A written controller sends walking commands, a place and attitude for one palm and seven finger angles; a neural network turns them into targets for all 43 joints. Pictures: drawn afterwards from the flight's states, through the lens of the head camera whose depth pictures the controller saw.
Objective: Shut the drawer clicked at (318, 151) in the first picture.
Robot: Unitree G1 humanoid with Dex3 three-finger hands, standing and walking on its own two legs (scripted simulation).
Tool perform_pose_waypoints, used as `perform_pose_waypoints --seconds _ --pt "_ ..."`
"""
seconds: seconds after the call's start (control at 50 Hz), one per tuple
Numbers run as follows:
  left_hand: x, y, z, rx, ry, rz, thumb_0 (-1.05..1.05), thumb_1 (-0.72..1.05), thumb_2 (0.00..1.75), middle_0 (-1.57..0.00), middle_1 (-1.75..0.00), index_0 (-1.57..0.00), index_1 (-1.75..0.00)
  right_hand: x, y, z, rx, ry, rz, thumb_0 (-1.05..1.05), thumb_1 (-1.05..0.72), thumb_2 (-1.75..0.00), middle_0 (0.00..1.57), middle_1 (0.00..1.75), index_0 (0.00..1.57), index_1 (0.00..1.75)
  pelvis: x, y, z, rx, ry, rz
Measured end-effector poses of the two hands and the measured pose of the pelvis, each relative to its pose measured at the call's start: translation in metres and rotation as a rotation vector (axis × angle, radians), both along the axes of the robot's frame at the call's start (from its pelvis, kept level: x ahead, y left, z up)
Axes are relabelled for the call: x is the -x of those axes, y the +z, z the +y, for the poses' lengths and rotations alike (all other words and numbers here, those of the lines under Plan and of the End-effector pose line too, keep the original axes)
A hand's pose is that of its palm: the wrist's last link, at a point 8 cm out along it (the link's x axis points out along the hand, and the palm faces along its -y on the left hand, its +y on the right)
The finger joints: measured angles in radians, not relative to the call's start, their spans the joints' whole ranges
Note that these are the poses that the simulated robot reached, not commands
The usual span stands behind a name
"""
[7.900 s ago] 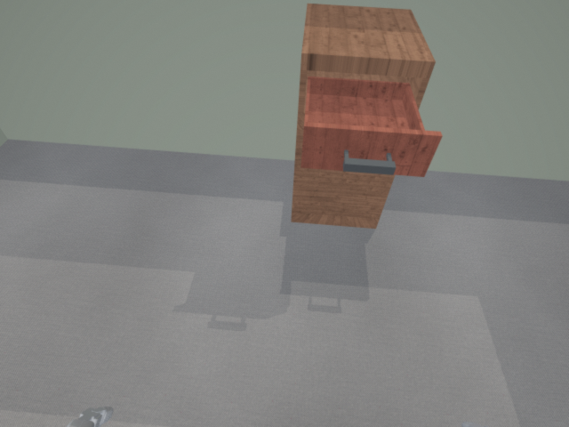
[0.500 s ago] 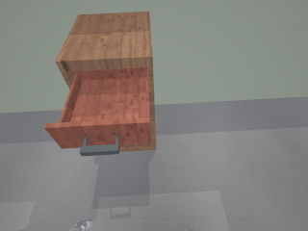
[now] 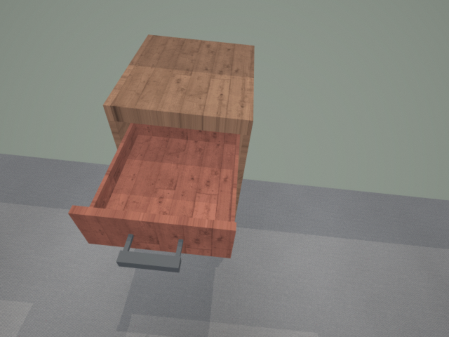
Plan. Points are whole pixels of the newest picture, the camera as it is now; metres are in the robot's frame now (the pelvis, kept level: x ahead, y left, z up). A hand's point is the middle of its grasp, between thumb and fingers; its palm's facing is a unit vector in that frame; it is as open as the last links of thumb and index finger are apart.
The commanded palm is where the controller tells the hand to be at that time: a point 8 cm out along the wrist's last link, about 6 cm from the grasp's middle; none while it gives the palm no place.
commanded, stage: come to a stop and stand still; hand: left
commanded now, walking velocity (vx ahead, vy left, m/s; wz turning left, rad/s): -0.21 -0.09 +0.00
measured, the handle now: (152, 251) +0.29 +0.19 -0.10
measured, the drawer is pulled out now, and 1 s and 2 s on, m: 0.30 0.30 0.30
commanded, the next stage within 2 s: look again from close up in 1.30 s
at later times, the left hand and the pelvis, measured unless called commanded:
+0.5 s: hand out of the picture -0.01 +0.13 -0.17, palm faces +0.03 -0.98 -0.21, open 7.4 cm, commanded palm none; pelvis -0.02 -0.04 +0.01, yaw +0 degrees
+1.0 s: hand out of the picture -0.05 +0.08 -0.17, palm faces +0.11 -0.98 -0.14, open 7.4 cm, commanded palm none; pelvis +0.03 -0.05 +0.00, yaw +1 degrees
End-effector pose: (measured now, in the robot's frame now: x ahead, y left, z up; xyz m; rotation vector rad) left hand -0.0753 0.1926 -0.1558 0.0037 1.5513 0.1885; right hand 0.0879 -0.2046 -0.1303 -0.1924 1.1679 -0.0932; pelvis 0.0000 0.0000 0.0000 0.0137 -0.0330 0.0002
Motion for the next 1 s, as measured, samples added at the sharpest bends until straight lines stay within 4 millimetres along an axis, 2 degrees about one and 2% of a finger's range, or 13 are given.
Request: perform_pose_waypoints --seconds 0.08,0.18,0.3,0.42,0.54,0.64,0.7,0.76,0.84,0.94,1.0 --pt "-0.011 0.008 0.002 -0.022 -0.025 0.000 0.01 0.91 0.90 -0.20 -0.29 -0.20 -0.30 0.001 -0.006 0.005 -0.031 -0.033 0.020 -0.01 -0.93 -0.89 0.20 0.30 0.20 0.29 0.003 0.002 -0.001 -0.006 -0.006 0.014" --pt "-0.028 0.017 0.011 -0.080 -0.069 -0.046 0.01 0.90 0.90 -0.20 -0.29 -0.20 -0.30 0.019 -0.012 -0.010 -0.040 -0.079 0.043 -0.02 -0.93 -0.89 0.20 0.30 0.20 0.30 0.013 0.003 -0.008 -0.002 -0.012 0.030" --pt "-0.049 0.022 0.016 -0.136 -0.105 -0.137 0.01 0.91 0.90 -0.20 -0.29 -0.20 -0.30 0.061 -0.015 -0.043 -0.019 -0.118 0.102 -0.02 -0.93 -0.89 0.20 0.30 0.20 0.30 0.021 0.003 -0.023 -0.001 -0.009 0.015" --pt "-0.063 0.022 0.002 -0.127 -0.126 -0.199 0.01 0.91 0.90 -0.20 -0.29 -0.20 -0.30 0.112 -0.017 -0.057 -0.021 -0.140 0.204 -0.01 -0.92 -0.89 0.19 0.29 0.19 0.29 0.021 0.005 -0.036 -0.001 0.000 -0.011" --pt "-0.056 0.019 -0.019 -0.096 -0.119 -0.167 0.01 0.92 0.90 -0.20 -0.29 -0.20 -0.30 0.155 -0.017 -0.051 -0.048 -0.148 0.330 0.00 -0.92 -0.89 0.19 0.29 0.19 0.29 0.019 0.005 -0.046 0.003 0.009 -0.014" --pt "-0.038 0.017 -0.036 -0.067 -0.088 -0.092 0.01 0.91 0.90 -0.20 -0.29 -0.20 -0.30 0.174 -0.016 -0.041 -0.075 -0.150 0.419 0.00 -0.92 -0.89 0.19 0.29 0.19 0.29 0.012 0.006 -0.051 0.005 0.016 -0.002" --pt "-0.027 0.018 -0.045 -0.053 -0.067 -0.046 0.01 0.91 0.90 -0.20 -0.29 -0.20 -0.30 0.174 -0.015 -0.036 -0.086 -0.149 0.445 0.00 -0.91 -0.89 0.19 0.29 0.19 0.29 0.006 0.006 -0.052 0.003 0.019 0.005" --pt "-0.020 0.018 -0.052 -0.042 -0.047 -0.009 0.01 0.91 0.90 -0.20 -0.29 -0.20 -0.30 0.165 -0.015 -0.033 -0.091 -0.145 0.445 0.00 -0.91 -0.89 0.19 0.29 0.19 0.29 -0.001 0.006 -0.053 0.002 0.020 0.010" --pt "-0.015 0.018 -0.059 -0.031 -0.025 0.019 0.01 0.91 0.90 -0.20 -0.29 -0.20 -0.30 0.140 -0.017 -0.032 -0.087 -0.134 0.407 0.00 -0.91 -0.89 0.20 0.30 0.19 0.29 -0.011 0.005 -0.052 0.000 0.019 0.011" --pt "-0.018 0.015 -0.063 -0.019 -0.010 0.025 0.01 0.90 0.90 -0.20 -0.29 -0.20 -0.30 0.098 -0.020 -0.034 -0.068 -0.111 0.322 0.00 -0.91 -0.89 0.20 0.30 0.19 0.29 -0.021 0.004 -0.049 -0.002 0.017 0.009" --pt "-0.023 0.013 -0.061 -0.017 -0.002 0.013 0.01 0.90 0.90 -0.20 -0.29 -0.20 -0.30 0.084 -0.019 -0.041 -0.035 -0.095 0.305 0.02 -0.93 -0.89 0.20 0.30 0.20 0.29 -0.027 0.004 -0.046 -0.004 0.019 0.005"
